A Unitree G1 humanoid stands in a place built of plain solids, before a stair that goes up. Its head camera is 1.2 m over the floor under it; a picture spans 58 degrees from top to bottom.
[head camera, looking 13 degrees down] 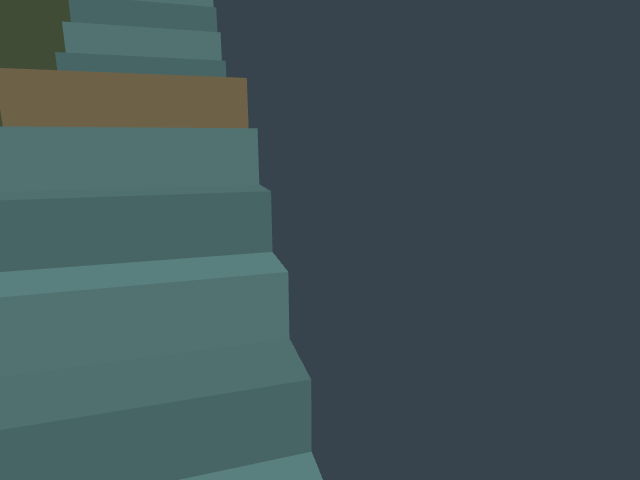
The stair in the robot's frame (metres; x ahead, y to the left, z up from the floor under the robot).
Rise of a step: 0.21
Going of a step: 0.24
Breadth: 0.89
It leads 17 degrees to the left of straight ahead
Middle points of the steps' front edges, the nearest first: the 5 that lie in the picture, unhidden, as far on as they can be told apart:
0.84 0.45 0.62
1.07 0.52 0.83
1.30 0.59 1.04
1.53 0.66 1.24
1.76 0.73 1.45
